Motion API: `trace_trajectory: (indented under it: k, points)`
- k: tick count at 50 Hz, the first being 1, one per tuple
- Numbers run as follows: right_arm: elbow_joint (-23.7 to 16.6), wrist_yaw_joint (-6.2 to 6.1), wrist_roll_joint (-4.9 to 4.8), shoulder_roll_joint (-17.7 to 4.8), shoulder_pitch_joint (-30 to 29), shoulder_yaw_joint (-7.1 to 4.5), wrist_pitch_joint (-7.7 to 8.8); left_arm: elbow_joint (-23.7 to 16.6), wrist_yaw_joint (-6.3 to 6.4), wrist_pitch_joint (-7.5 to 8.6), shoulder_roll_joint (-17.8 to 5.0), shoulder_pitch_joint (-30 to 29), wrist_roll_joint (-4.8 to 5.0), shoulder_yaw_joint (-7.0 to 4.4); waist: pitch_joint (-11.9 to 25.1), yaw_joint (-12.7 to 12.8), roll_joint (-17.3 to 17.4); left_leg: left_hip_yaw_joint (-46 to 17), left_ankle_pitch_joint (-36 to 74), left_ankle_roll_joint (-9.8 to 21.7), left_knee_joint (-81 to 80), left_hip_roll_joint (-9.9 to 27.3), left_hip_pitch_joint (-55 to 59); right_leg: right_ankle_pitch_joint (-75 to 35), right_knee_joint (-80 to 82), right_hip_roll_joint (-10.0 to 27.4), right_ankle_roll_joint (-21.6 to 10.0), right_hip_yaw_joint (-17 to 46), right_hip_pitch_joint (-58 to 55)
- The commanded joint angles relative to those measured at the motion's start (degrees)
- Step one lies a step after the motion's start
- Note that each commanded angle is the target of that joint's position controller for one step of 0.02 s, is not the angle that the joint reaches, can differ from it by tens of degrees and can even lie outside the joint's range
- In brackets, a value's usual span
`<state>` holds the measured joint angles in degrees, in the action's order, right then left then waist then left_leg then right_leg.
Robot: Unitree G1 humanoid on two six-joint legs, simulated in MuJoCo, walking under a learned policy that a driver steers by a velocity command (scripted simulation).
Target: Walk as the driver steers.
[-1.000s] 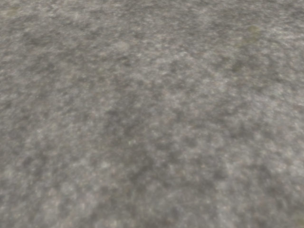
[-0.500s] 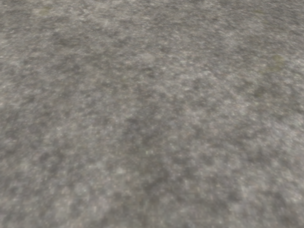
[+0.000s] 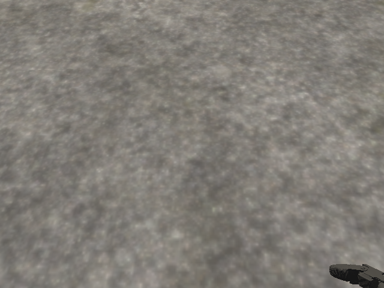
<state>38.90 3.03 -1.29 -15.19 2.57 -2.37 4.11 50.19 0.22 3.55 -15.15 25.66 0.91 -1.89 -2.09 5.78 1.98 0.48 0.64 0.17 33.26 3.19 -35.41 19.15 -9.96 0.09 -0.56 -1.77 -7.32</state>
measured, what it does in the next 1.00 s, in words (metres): walks ahead: left foot, then right foot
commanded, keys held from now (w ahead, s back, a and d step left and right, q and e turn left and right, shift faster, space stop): w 1.00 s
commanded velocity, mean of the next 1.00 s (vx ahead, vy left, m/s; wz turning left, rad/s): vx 0.49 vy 0.00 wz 0.00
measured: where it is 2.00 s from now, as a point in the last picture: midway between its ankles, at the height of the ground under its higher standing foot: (226, 127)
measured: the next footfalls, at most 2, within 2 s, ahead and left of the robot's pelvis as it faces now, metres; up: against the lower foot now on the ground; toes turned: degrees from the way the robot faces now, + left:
left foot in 0.08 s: +0.24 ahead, +0.13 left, +0.00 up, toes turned +1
right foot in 0.62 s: +0.55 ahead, -0.10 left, +0.00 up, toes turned -2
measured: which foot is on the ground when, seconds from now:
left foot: up 0.00-0.06, down 0.08-0.64, up 0.66-1.00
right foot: down 0.00-0.08, up 0.10-0.60, down 0.62-1.00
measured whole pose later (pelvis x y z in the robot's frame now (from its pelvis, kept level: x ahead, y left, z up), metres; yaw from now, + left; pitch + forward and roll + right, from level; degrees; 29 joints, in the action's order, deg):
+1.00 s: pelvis +0.56 -0.01 +0.01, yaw +0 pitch +1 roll -2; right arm 45.9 0.7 -0.3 -16.3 5.4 -2.2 3.8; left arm 48.7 -0.7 4.8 -15.4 20.2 0.4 -2.5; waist -1.3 3.9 2.7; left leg -2.8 2.1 -0.9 39.3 7.0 -37.9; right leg 10.7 -11.4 -4.1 -3.7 -3.0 1.8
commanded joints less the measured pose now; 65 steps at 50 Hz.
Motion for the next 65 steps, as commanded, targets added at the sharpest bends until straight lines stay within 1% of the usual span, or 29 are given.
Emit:
trace_trajectory:
  k: [1,4,5,6,7,8,9,10,15,21,25,29,31,32,33,34,35,37,39,48,53,56,58,59,60,61,62,63,65]
  points:
    - [-5.86,0.58,-0.16,-5.19,-6.48,-1.17,1.38,-2.03,0.39,0.05,-11.61,-0.09,0.57,-3.02,-4.48,-2.81,-8.39,0.77,-2.24,2.45,-3.25,-1.64,2.64,-29.55,-0.24,15.33,-8.33,5.64,3.30]
    - [-0.34,-0.85,-0.01,-10.83,13.15,-4.13,0.79,-2.50,0.94,-0.94,-11.69,-1.25,-0.20,-2.95,9.48,-13.43,-8.60,2.60,-4.11,7.02,-3.08,-4.33,31.37,-50.80,-25.00,11.34,-4.89,1.45,8.89]
    - [1.54,-1.68,1.07,-15.34,22.22,-5.17,0.32,-4.47,1.04,-0.73,-7.30,0.97,-1.33,-1.54,18.80,-14.78,1.29,-14.29,-8.93,11.66,-1.97,8.65,51.68,-29.99,-45.46,6.51,-2.68,-0.23,25.67]
    - [2.28,-0.97,1.20,-16.73,22.90,-4.92,0.63,-4.55,0.62,0.58,-1.18,7.12,-0.50,0.27,27.01,-10.35,15.75,-42.26,-24.97,18.84,-12.42,19.10,60.86,13.40,-60.84,-3.42,-0.69,6.54,40.27]
    - [2.11,-1.03,0.69,-10.86,20.01,-3.43,0.90,-5.01,0.14,1.71,-8.25,0.52,1.27,-1.46,19.53,-12.25,10.24,-41.36,-29.96,16.12,-17.09,17.04,55.36,12.60,-66.06,-0.26,-1.34,10.67,46.47]
    - [2.01,-1.24,0.52,-9.16,15.89,-2.81,0.95,-6.83,-0.17,2.37,-10.09,-5.02,2.21,-2.04,10.72,-11.18,6.91,-32.12,-25.39,14.04,-17.95,15.41,46.93,7.37,-65.46,2.59,-2.14,8.23,48.96]
    - [1.79,-1.24,0.80,-8.60,12.32,-2.59,1.03,-7.20,0.12,2.82,-9.16,-7.42,1.46,-1.83,7.02,-9.24,1.18,-26.10,-18.13,13.08,-18.95,13.25,38.95,2.08,-62.61,5.32,-2.24,6.99,46.78]
    - [1.63,-1.07,1.38,-7.26,10.04,-2.28,1.24,-7.07,0.20,2.67,-8.66,-7.79,0.53,-2.11,4.50,-7.35,0.82,-21.29,-11.85,12.81,-20.33,11.02,33.11,-1.30,-59.75,7.09,-1.95,6.77,44.53]
    - [4.01,-1.32,1.17,-7.06,9.22,-2.24,2.84,-7.41,0.34,0.06,-5.72,-7.87,-0.38,-1.77,0.80,-4.10,1.51,-12.04,-4.55,14.71,-27.06,8.72,23.39,-7.46,-51.92,9.59,0.75,5.99,42.40]
    - [6.81,-2.58,0.68,-9.61,14.42,-2.43,1.93,-11.14,-0.63,1.31,-3.82,-20.83,-0.63,-0.79,-2.17,-8.58,-0.10,-4.79,-0.82,12.14,-27.90,5.92,25.89,-25.44,-29.26,7.09,1.78,2.80,43.34]
    - [9.49,-2.78,0.17,-10.60,19.18,-2.57,0.74,-13.74,-1.98,1.92,-4.14,-27.25,0.01,-0.59,-3.18,-10.86,-0.10,-5.27,-0.18,11.78,-25.03,8.93,33.81,-25.24,-22.14,5.44,0.57,2.66,44.81]
    - [10.63,-3.30,0.09,-11.84,19.04,-3.05,-0.72,-14.46,-2.96,2.19,-6.35,-25.43,-0.08,-1.32,-0.62,-8.03,1.92,-5.89,12.87,9.67,-17.86,11.42,41.22,-16.11,-19.01,3.14,-2.57,1.86,40.60]
    - [10.28,-3.52,0.52,-11.31,17.34,-2.65,-1.41,-10.72,-2.31,2.12,-10.17,-11.88,-0.27,-3.45,8.36,-0.79,1.67,-2.44,27.12,7.18,-1.30,7.24,37.82,-16.55,-17.64,0.19,-5.71,-0.98,20.84]
    - [8.82,-3.67,1.88,-8.40,18.25,-1.33,-1.30,-8.84,-1.64,1.80,-14.25,-1.53,-0.80,-4.57,17.53,2.40,-4.45,-0.19,11.62,5.17,16.65,3.76,25.80,-18.89,-20.38,10.21,-9.23,10.12,2.45]
    - [8.66,-2.96,1.36,-1.13,26.43,0.63,-0.02,-7.66,-2.05,1.63,-17.49,0.15,-0.91,-5.17,23.97,-2.37,-19.89,-1.55,-29.68,1.61,35.47,-7.46,2.49,-4.33,-13.44,22.06,-18.23,38.43,-15.65]
    - [9.36,-2.57,0.13,-7.49,22.21,-0.60,1.14,-8.32,-2.06,1.66,-11.27,0.05,-0.46,-3.62,22.29,0.54,-13.33,-8.95,-33.73,2.40,41.36,-5.11,-3.91,3.01,-8.29,21.37,-16.40,42.74,-14.57]
    - [7.37,-2.28,-1.28,-10.17,16.49,-1.43,1.87,-8.83,-1.87,1.74,-9.62,-4.30,-0.58,-2.95,13.63,0.03,-10.23,-7.60,-28.88,3.10,41.83,-2.23,-7.34,1.18,-7.01,19.88,-14.29,34.33,-7.45]
    - [6.40,-2.69,0.01,-9.05,11.84,-1.41,2.05,-9.59,-1.91,1.84,-7.91,-10.80,-1.20,-2.42,5.28,-3.21,-3.76,-5.18,-20.27,2.60,36.00,2.53,-4.18,-11.59,-4.10,15.97,-13.20,23.55,7.22]
    - [7.27,-2.72,0.32,-7.31,14.37,-1.37,0.93,-9.47,-2.04,2.43,-6.50,-12.43,-1.57,-2.07,4.89,-5.96,-5.72,-5.49,-16.84,1.82,32.54,4.37,1.45,-16.54,-0.92,13.49,-13.02,18.43,12.95]
    - [3.78,-2.39,1.07,-3.76,1.11,-0.26,0.41,-5.11,-0.58,2.11,-9.75,-7.29,-0.46,-2.89,-0.77,-3.06,-4.93,-2.01,4.22,-1.30,5.47,3.28,-0.57,-20.76,3.97,9.65,-11.21,5.52,14.91]
    - [1.08,-0.99,0.38,-4.27,-6.13,-0.12,1.17,-1.90,-0.24,0.80,-10.64,-2.82,0.09,-3.30,-2.45,-1.07,-5.18,-1.78,3.18,0.28,-2.53,1.53,-1.47,-21.28,1.07,13.23,-10.76,6.09,6.83]
    - [0.99,-0.26,0.39,-5.96,-4.59,-0.66,1.55,-1.14,0.24,-0.11,-11.48,-3.58,0.30,-3.76,-1.01,-3.26,-6.32,-1.30,-3.01,2.61,-4.81,0.33,1.88,-28.79,-3.45,15.20,-9.32,6.69,2.19]
    - [4.29,-0.66,0.60,-9.05,6.32,-2.48,1.64,-1.39,0.49,-0.79,-11.36,-5.53,0.15,-3.60,5.70,-9.33,-6.34,1.89,-3.99,5.15,-6.82,-3.02,17.76,-44.03,-16.31,11.95,-7.20,3.79,3.76]
    - [6.88,-1.24,1.00,-12.34,16.28,-3.79,1.52,-2.29,0.68,-0.87,-9.24,-5.06,-0.61,-2.58,13.45,-13.07,-3.70,-3.05,-2.81,7.90,-4.35,1.80,34.22,-37.02,-30.24,9.05,-5.33,1.64,12.38]
    - [7.94,-1.64,1.72,-18.37,22.30,-5.28,1.05,-3.83,0.08,0.24,-3.05,1.28,-1.04,-0.61,21.45,-11.16,9.76,-28.83,-11.10,17.24,-6.45,16.32,56.68,-11.50,-52.77,-0.53,-0.70,-0.68,36.55]
    - [8.25,-1.43,0.77,-13.81,22.83,-4.03,0.94,-2.99,-0.11,1.59,-4.66,-0.02,-0.31,-0.75,23.94,-12.39,11.72,-42.70,-18.87,19.33,-15.04,18.97,58.89,14.44,-61.40,-3.11,-0.65,7.41,45.64]
    - [7.71,-1.47,0.51,-10.99,18.55,-3.01,1.03,-4.36,-0.54,2.51,-9.41,-4.90,1.38,-2.07,14.76,-12.02,7.93,-35.06,-21.95,16.25,-16.37,17.13,52.03,11.71,-64.78,0.55,-1.64,8.71,50.99]
    - [6.80,-1.55,0.72,-9.34,14.32,-2.53,1.00,-5.32,-0.50,2.88,-9.60,-8.47,1.64,-2.07,9.40,-10.50,4.38,-27.66,-19.36,14.30,-17.52,14.94,43.94,6.24,-62.73,3.77,-2.16,6.82,50.73]
    - [6.20,-1.34,1.61,-6.07,9.09,-1.51,1.35,-5.34,-0.10,2.23,-8.71,-9.79,0.15,-2.53,3.67,-6.98,2.89,-18.79,-10.82,12.59,-21.33,10.78,31.11,-1.16,-55.98,7.60,-1.56,6.16,45.30]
